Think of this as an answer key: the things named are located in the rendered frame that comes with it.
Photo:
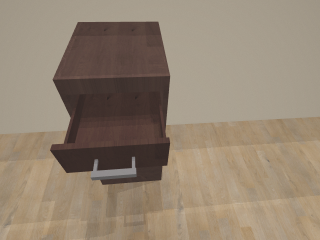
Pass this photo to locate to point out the drawer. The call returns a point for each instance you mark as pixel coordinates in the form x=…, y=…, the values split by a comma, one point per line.
x=113, y=128

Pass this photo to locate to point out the cabinet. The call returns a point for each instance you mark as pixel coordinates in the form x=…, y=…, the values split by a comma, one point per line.
x=115, y=57

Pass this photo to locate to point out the handle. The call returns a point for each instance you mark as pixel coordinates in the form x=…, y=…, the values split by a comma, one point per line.
x=113, y=173

